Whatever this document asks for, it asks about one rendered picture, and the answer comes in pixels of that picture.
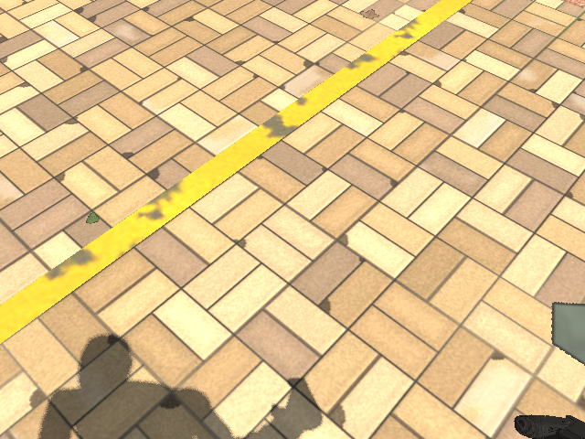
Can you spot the robot right hand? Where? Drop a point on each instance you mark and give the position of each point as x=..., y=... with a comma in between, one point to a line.
x=550, y=427

